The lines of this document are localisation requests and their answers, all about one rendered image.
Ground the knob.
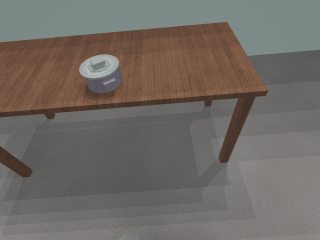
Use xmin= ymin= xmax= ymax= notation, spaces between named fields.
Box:
xmin=90 ymin=55 xmax=106 ymax=68

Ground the table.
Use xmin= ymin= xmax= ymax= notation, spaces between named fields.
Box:
xmin=0 ymin=22 xmax=268 ymax=178

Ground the pot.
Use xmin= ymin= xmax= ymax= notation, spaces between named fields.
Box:
xmin=84 ymin=67 xmax=122 ymax=93

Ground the lid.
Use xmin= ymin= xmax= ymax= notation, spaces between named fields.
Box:
xmin=79 ymin=54 xmax=120 ymax=80

